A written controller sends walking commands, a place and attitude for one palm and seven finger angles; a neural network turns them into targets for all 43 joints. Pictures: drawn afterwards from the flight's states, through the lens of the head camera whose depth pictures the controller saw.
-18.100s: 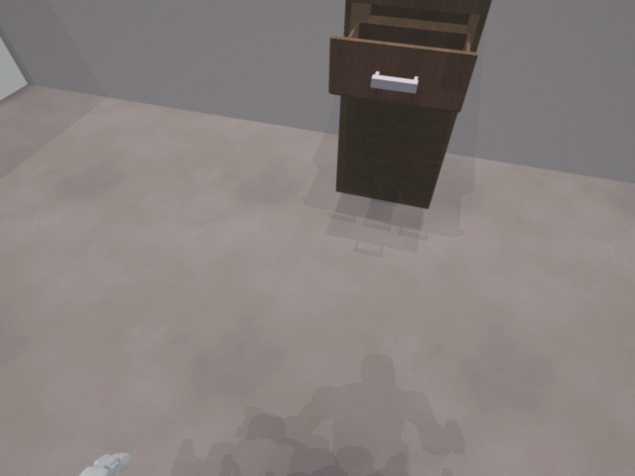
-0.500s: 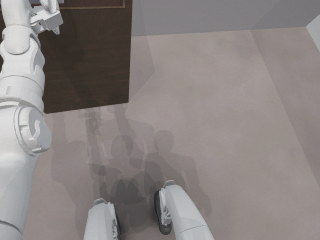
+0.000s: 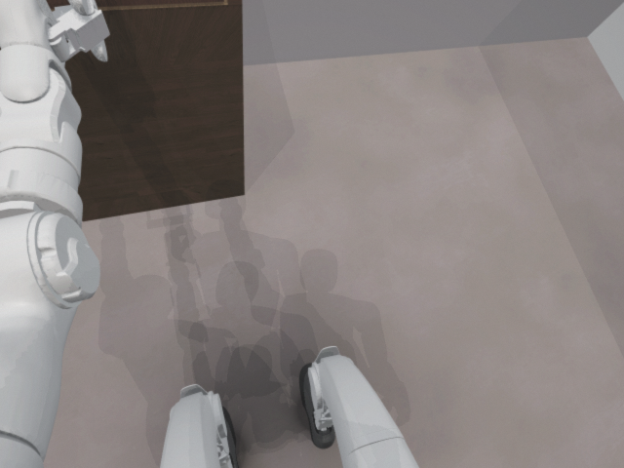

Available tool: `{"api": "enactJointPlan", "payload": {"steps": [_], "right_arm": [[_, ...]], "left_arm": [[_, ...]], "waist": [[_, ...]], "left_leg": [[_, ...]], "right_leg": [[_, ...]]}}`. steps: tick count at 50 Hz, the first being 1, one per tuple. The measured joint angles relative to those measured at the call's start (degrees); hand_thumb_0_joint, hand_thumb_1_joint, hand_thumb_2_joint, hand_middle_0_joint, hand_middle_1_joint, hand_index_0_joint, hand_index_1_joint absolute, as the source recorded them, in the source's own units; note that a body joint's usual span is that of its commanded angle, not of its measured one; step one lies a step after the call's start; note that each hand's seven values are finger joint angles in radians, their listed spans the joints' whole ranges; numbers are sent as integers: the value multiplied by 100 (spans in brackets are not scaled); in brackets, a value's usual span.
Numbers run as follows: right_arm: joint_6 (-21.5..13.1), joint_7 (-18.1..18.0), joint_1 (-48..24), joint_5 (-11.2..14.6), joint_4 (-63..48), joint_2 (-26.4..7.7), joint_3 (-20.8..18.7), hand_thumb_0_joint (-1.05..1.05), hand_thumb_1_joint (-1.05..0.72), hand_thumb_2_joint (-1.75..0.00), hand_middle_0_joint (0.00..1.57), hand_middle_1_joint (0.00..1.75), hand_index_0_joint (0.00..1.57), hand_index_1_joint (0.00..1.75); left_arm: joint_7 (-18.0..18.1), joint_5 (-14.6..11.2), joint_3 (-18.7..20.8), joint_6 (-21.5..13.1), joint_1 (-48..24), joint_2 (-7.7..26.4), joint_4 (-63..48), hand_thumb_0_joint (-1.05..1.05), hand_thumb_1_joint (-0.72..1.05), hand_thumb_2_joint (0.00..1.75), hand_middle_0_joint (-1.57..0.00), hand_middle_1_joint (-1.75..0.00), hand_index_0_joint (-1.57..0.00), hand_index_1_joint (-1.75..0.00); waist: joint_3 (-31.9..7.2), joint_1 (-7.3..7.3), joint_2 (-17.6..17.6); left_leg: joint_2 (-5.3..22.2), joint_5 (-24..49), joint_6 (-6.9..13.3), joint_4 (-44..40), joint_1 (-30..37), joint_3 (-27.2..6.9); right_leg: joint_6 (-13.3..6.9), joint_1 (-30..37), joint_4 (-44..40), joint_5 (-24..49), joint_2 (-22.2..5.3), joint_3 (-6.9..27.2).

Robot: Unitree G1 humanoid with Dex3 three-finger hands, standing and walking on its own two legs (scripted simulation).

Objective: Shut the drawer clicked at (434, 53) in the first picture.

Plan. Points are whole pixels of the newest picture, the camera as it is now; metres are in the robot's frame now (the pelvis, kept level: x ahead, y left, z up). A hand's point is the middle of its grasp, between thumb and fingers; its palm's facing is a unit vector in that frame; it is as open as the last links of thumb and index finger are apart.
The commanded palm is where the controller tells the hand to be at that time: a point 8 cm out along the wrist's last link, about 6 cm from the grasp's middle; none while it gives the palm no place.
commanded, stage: pull the fist back off the drawer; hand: left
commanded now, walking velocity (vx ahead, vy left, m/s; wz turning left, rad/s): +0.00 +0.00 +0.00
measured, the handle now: out of the picture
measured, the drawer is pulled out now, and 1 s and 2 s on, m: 0.00 0.00 0.00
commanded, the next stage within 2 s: draw the hand back to the body in 0.26 s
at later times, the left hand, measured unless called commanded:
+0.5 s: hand (75, 44) +0.56 +0.13 +0.10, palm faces +0.04 -1.00 -0.04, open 3.2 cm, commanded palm +0.50 +0.18 +0.11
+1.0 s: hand out of the picture +0.39 +0.18 +0.18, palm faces +0.12 -0.97 -0.20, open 3.2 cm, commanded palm +0.35 +0.23 +0.20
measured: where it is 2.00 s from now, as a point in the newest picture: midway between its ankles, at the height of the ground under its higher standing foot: (274, 442)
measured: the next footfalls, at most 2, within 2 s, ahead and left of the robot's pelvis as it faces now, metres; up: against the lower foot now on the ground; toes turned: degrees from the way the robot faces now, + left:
none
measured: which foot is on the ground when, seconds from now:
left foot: down 0.00-1.00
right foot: down 0.00-1.00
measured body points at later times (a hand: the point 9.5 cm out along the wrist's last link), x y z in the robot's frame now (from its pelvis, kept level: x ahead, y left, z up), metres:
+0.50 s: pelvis +0.05 +0.00 +0.04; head +0.20 +0.00 +0.46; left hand +0.55 +0.19 +0.10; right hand +0.07 -0.27 -0.08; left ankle +0.02 +0.11 -0.63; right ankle +0.07 -0.14 -0.63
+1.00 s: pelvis +0.06 -0.01 +0.10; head +0.09 -0.02 +0.54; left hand +0.38 +0.23 +0.19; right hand +0.23 -0.24 +0.00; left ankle +0.02 +0.11 -0.63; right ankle +0.07 -0.14 -0.63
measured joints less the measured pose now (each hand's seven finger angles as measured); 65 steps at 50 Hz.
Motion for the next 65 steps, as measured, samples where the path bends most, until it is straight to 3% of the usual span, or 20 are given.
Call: {"api": "enactJointPlan", "payload": {"steps": [12, 21, 27, 32, 38, 44, 48, 51, 57, 65], "right_arm": [[182, 23, -100, 115, -68, 2, -216, 0, -90, -90, 20, 30, 20, 30], [251, -27, -439, 127, -88, -69, -398, 0, -90, -90, 20, 30, 20, 30], [431, -34, -428, 362, -345, -35, -489, 0, -91, -90, 20, 30, 20, 30], [350, -114, -409, 533, -390, 27, -438, 0, -91, -90, 20, 30, 20, 30], [163, -222, -631, 633, -311, 15, -436, 0, -90, -90, 20, 30, 20, 30], [17, -331, -953, 719, -384, -56, -410, 0, -90, -90, 20, 30, 20, 30], [78, -539, -1234, 737, -437, 6, -387, 0, -90, -90, 20, 30, 20, 30], [72, -690, -1388, 724, -444, 25, -333, 1, -90, -90, 20, 30, 20, 30], [-65, -843, -1607, 655, -358, 62, -214, 1, -90, -90, 20, 30, 20, 30], [-335, -823, -1653, 516, -260, 141, -138, 1, -90, -90, 20, 30, 20, 30]], "left_arm": [[-39, -404, -87, -353, 1380, -814, -807, 2, 88, 89, -139, -160, -140, -160], [-94, -443, -234, -678, 1698, -1102, -1013, 1, 90, 89, -140, -160, -140, -160], [-325, -860, -382, -374, 3133, -1415, -2533, 1, 90, 89, -139, -159, -140, -160], [-376, -1170, -637, -82, 4227, -1720, -3502, 1, 90, 89, -139, -159, -140, -160], [-520, -1332, -982, 10, 4993, -1829, -4196, 1, 90, 90, -140, -160, -140, -160], [-776, -1540, -1124, 335, 5652, -1910, -4800, 1, 90, 90, -140, -160, -140, -160], [-204, -1091, -1418, 802, 6357, -1765, -5661, 1, 90, 89, -140, -160, -140, -160], [148, -910, -1578, 1110, 6834, -1714, -6237, 1, 90, 89, -140, -159, -140, -160], [483, -785, -1599, 1473, 7521, -1678, -7121, 1, 90, 89, -140, -159, -140, -160], [553, -754, -1433, 1575, 8538, -1658, -8390, 1, 90, 89, -140, -159, -140, -160]], "waist": [[-109, 493, -36], [-194, 640, -119], [-189, 919, -75], [-174, 1182, -87], [-170, 1384, -96], [-118, 1528, -77], [75, 1622, -116], [203, 1722, -107], [421, 1942, -89], [580, 2095, -9]], "left_leg": [[-9, -75, -21, -572, 958, 181], [-43, -184, -69, -641, 1230, 127], [-17, -78, -70, -1213, 1977, 275], [-48, 99, -86, -1837, 2801, 267], [-94, 210, -112, -2198, 3509, 176], [-153, 322, -95, -2492, 4120, 197], [-200, 503, -99, -2952, 4774, 288], [-237, 684, -77, -3362, 5263, 307], [-275, 990, -76, -4045, 6058, 281], [-290, 1228, -82, -4614, 6712, 259]], "right_leg": [[14, 815, -390, -129, 7, 152], [-13, 1081, -385, -308, -27, 98], [1, 1734, -889, -196, 35, 238], [-9, 2554, -1465, -50, 35, 223], [-18, 3319, -1829, 12, -3, 121], [-7, 3906, -2058, 83, -51, 132], [13, 4481, -2393, 213, -80, 209], [11, 4952, -2751, 360, -102, 215], [14, 5759, -3406, 627, -115, 167], [20, 6432, -3982, 855, -110, 124]]}}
